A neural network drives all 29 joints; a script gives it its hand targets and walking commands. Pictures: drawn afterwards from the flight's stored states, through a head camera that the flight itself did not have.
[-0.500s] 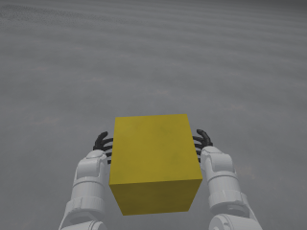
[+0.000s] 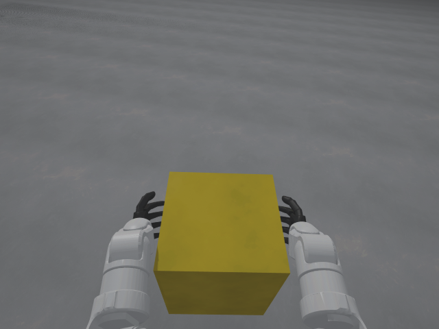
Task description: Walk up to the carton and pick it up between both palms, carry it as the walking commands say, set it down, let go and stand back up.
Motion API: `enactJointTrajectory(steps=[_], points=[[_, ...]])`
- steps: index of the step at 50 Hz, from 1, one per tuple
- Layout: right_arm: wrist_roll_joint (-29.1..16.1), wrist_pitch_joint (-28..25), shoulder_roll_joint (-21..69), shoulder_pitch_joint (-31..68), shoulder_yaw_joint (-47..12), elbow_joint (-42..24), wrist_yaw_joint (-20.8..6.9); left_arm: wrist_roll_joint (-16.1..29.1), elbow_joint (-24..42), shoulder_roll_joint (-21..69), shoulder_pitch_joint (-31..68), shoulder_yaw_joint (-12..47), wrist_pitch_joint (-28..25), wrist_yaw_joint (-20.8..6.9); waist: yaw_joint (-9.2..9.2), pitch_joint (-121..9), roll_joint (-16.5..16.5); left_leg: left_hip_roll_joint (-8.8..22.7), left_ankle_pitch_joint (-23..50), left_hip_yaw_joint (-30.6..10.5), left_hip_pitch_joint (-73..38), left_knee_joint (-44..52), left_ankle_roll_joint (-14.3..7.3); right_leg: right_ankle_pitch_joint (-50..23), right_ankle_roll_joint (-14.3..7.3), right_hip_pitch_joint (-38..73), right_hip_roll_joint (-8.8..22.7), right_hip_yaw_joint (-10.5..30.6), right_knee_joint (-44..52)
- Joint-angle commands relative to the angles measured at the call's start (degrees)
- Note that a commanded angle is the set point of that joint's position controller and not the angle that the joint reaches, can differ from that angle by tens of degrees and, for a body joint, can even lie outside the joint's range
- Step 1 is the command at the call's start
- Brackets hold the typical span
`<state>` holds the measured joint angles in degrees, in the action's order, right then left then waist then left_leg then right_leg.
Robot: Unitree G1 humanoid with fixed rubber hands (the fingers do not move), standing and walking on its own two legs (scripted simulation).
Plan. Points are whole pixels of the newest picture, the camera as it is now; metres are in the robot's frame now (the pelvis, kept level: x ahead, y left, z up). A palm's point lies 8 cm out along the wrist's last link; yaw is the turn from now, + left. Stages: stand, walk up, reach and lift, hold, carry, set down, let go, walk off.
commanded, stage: reach and lift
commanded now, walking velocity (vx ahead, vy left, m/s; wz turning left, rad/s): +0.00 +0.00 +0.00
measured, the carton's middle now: (218, 247) +0.30 +0.00 -0.02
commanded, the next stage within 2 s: hold in 0.24 s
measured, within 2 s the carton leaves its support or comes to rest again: neither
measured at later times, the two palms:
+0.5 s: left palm (140, 241) +0.27 +0.15 +0.05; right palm (301, 244) +0.26 -0.15 +0.05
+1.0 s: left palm (141, 242) +0.27 +0.15 +0.04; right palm (301, 245) +0.26 -0.15 +0.04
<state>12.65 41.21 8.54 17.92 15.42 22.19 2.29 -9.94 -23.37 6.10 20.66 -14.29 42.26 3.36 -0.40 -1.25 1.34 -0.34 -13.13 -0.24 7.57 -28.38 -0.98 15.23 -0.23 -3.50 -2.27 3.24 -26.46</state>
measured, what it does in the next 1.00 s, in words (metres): stands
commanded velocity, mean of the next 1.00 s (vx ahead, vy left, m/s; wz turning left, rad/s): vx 0.00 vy -0.01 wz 0.02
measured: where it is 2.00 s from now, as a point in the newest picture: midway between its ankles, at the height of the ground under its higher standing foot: outside the picture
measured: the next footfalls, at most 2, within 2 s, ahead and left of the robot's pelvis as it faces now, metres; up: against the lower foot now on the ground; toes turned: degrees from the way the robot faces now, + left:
left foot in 1.60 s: +0.02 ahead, +0.08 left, +0.00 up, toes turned +6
right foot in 1.98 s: +0.02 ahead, -0.18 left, +0.00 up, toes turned +10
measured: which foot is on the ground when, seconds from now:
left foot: down 0.00-1.00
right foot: down 0.00-1.00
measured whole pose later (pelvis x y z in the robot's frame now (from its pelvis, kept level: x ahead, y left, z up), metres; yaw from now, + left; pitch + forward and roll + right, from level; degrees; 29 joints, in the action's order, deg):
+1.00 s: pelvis -0.02 +0.00 +0.00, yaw +0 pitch -9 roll -1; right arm 12.7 43.3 8.6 14.7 13.1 17.9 2.4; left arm -10.0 -19.5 6.7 17.1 -12.8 42.8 2.8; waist -0.4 0.4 1.3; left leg -0.5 -11.6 -0.3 7.1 -27.9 -1.0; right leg 14.3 -0.3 -3.5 -2.2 3.2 -27.1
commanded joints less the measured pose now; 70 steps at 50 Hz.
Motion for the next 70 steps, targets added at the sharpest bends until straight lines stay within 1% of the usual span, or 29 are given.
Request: enactJointTrajectory(steps=[1,4,14,23,26,27,30,33,39,40,41,42,44,46,49,50,52,54,56,57,59,60,61,62,63,64,65,67,70], points=[[-14.83,0.20,52.89,31.54,-35.67,-14.90,-15.22,10.56,10.58,57.83,22.44,31.68,0.28,-16.53,1.61,-15.95,-2.45,-3.45,22.85,-6.07,-14.38,4.13,1.38,-20.48,-0.28,-3.01,-1.39,3.56,5.14],[-15.31,0.15,51.76,31.46,-37.12,-17.55,-14.88,10.75,11.17,57.65,21.31,32.63,0.30,-16.44,1.62,-15.71,-2.19,-3.23,21.46,-6.15,-14.31,4.24,1.30,-18.59,-0.49,-4.08,-1.32,3.85,5.21],[-14.21,0.86,50.53,32.96,-34.27,-12.12,-15.72,8.92,7.89,55.90,23.27,29.99,0.92,-16.49,2.01,-7.44,-1.73,-3.52,6.05,-4.95,-9.54,5.57,0.28,-3.94,-1.43,-8.36,-0.85,3.39,6.08],[-14.11,-0.11,51.77,35.99,-34.15,-10.92,-16.28,8.91,6.73,56.67,27.09,29.87,-0.01,-17.25,1.72,-7.41,-1.27,-3.21,-0.55,-4.74,-9.72,5.15,0.00,3.36,-2.03,-11.44,-0.32,4.06,6.14],[-14.65,-0.45,52.03,36.52,-34.60,-11.18,-16.55,9.29,7.07,57.06,26.41,30.40,-0.19,-17.31,1.73,-7.81,-0.86,-3.23,0.66,-4.57,-9.71,4.98,0.06,2.39,-2.01,-11.28,-0.68,3.83,6.16],[-14.62,-0.47,52.01,36.42,-34.78,-11.30,-16.58,9.46,7.52,57.55,27.16,30.58,-0.31,-17.41,1.70,-8.19,-2.53,-3.17,0.26,-4.57,-10.01,5.11,0.08,2.66,-2.21,-11.59,-0.50,4.06,5.98],[-14.95,-0.43,53.60,35.30,-36.04,-12.24,-16.26,9.87,8.64,57.35,25.65,31.27,-0.46,-17.48,2.01,-9.98,0.20,-3.36,3.74,-4.55,-10.30,4.55,-0.09,-0.23,-1.58,-9.93,-0.71,3.98,5.94],[-15.52,-0.47,53.12,34.54,-37.13,-13.97,-16.09,9.60,8.58,57.49,23.97,31.67,-0.22,-17.51,2.22,-9.51,-1.44,-3.41,4.88,-4.49,-10.38,4.64,0.08,-1.66,-1.63,-9.58,-0.78,4.06,6.03],[-15.87,-0.30,54.25,33.32,-38.02,-14.65,-15.79,10.88,11.56,57.24,24.69,33.47,-0.33,-17.40,2.01,-10.87,-0.80,-3.41,6.64,-4.54,-11.21,4.17,0.10,-3.29,-1.30,-9.45,-0.55,4.06,5.59],[-16.08,-0.09,54.26,32.68,-38.36,-14.43,-15.76,11.06,11.27,56.77,23.95,33.30,-0.27,-17.39,2.20,-10.18,0.75,-3.45,6.85,-4.58,-11.22,4.32,0.02,-3.31,-1.05,-9.69,-0.84,3.75,5.82],[-15.77,0.00,53.79,32.29,-38.23,-14.46,-15.56,10.68,10.45,57.06,23.24,32.99,-0.09,-17.33,2.43,-9.87,-0.33,-3.53,7.65,-4.50,-11.54,4.41,-0.03,-4.07,-1.14,-9.62,-0.70,3.86,5.99],[-15.98,-0.01,53.89,32.54,-38.39,-14.93,-15.74,10.71,11.49,56.88,23.72,33.22,-0.20,-17.40,2.95,-11.21,-1.36,-3.54,7.46,-4.55,-11.03,4.29,-0.05,-4.27,-1.22,-8.60,-0.68,3.99,5.53],[-15.83,0.19,53.48,32.70,-37.88,-14.68,-15.82,10.48,10.60,56.56,23.21,32.55,0.15,-17.33,2.62,-9.00,0.20,-3.32,5.90,-4.54,-10.45,4.77,0.03,-2.64,-1.21,-9.51,-0.78,3.68,5.83],[-15.38,-0.03,52.80,33.47,-37.35,-14.67,-15.78,10.23,9.84,56.97,24.15,32.66,0.32,-17.34,2.33,-8.89,-1.93,-3.66,3.53,-4.26,-10.63,4.70,0.18,-0.31,-1.61,-10.18,-0.51,3.99,5.98],[-15.43,0.01,52.82,34.11,-37.45,-14.28,-15.85,10.27,8.64,57.10,23.98,31.74,0.32,-17.41,2.71,-8.31,-0.52,-3.51,2.70,-4.44,-9.76,4.78,-0.12,0.44,-1.66,-10.30,-0.50,3.97,6.12],[-18.02,0.02,50.22,34.78,-38.86,-14.85,-15.62,11.14,9.97,53.67,27.89,34.60,0.29,-17.38,0.22,-9.70,0.52,8.04,-1.40,-5.36,0.38,6.09,-1.28,2.21,-1.70,-14.97,7.31,3.14,3.10],[-18.82,0.94,50.16,36.45,-38.97,-16.08,-15.43,12.72,12.53,54.28,30.81,36.19,0.98,-16.63,0.71,-4.74,-3.98,10.59,-18.46,-10.94,7.12,11.03,-2.70,9.80,-1.32,-16.53,4.39,2.13,0.41],[-20.40,2.27,50.39,38.37,-40.98,-19.44,-15.14,14.14,16.17,54.23,31.83,38.15,1.98,-15.76,0.51,-11.11,-7.63,14.43,-16.32,-16.04,6.15,12.94,-3.53,4.62,0.08,-14.56,3.21,-0.75,-7.46],[-23.14,4.33,50.96,40.20,-45.01,-26.34,-14.34,16.62,21.47,54.65,31.42,40.96,3.87,-15.06,0.14,-16.36,-8.88,17.08,-9.13,-18.17,5.36,10.89,-4.87,6.16,0.18,-14.18,3.15,-1.20,-13.13],[-23.75,5.67,51.10,38.94,-45.99,-28.16,-14.05,17.73,24.42,54.12,31.61,42.00,4.88,-14.68,0.15,-18.11,-7.55,17.39,-5.19,-18.90,4.82,9.36,-5.20,6.79,0.12,-14.61,3.33,-1.39,-11.93],[-24.94,8.88,50.25,34.76,-48.05,-31.60,-12.94,20.30,28.37,53.22,29.64,43.60,8.06,-14.29,0.45,-20.84,-6.18,15.90,5.09,-16.29,5.39,3.17,-4.44,5.20,-0.42,-13.16,3.71,-1.42,-6.02],[-26.16,10.42,50.04,35.18,-49.35,-35.03,-12.32,22.09,31.16,53.35,29.69,44.74,9.76,-14.00,0.51,-22.15,-4.97,13.56,11.21,-12.50,7.82,-1.42,-2.87,0.80,-1.38,-9.91,5.39,0.20,-1.81],[-27.12,12.33,49.60,34.70,-50.75,-38.48,-11.80,22.69,32.99,52.36,27.41,44.71,11.69,-13.64,0.42,-24.43,0.11,10.47,12.17,-8.47,11.72,-7.94,-0.96,-6.28,-3.21,-4.63,9.32,4.31,0.73],[-27.95,14.10,49.01,34.35,-51.87,-42.37,-11.24,22.97,34.16,51.82,24.46,44.48,13.51,-13.31,0.25,-25.22,8.07,4.96,5.31,-1.39,19.01,-15.97,0.96,-21.86,-5.82,0.77,16.01,9.88,1.57],[-28.89,15.76,48.68,34.94,-52.33,-44.51,-10.93,23.25,35.36,51.33,23.78,44.20,14.90,-13.04,0.72,-24.16,12.48,0.44,-13.91,3.92,26.20,-21.06,1.68,-34.61,-9.66,3.97,19.29,9.37,0.77],[-29.95,17.71,48.79,34.28,-52.83,-45.38,-10.55,23.19,36.77,50.39,22.16,43.63,16.43,-12.66,0.93,-25.07,11.79,1.09,-20.31,4.91,28.92,-27.56,1.12,-38.75,-11.84,5.67,19.82,7.53,-0.81],[-31.23,19.51,48.48,34.13,-53.44,-46.78,-10.29,23.16,38.44,50.33,20.71,43.22,18.11,-12.20,0.96,-24.93,8.19,1.31,-19.95,4.75,29.72,-31.67,1.08,-41.31,-12.26,5.46,18.72,6.50,-0.80],[-32.14,22.96,47.76,31.07,-54.05,-47.32,-10.16,23.30,42.61,49.16,19.54,44.03,20.90,-11.38,0.81,-23.45,5.26,2.02,-17.93,5.35,30.79,-31.64,1.57,-44.58,-11.98,6.09,17.35,2.70,-2.71],[-33.11,26.17,47.30,30.31,-54.06,-49.08,-9.86,23.74,44.17,48.99,16.35,44.07,24.33,-11.04,0.80,-23.55,6.86,1.17,-15.47,7.06,30.77,-27.92,2.53,-43.22,-11.86,7.33,16.30,-0.16,-4.30]])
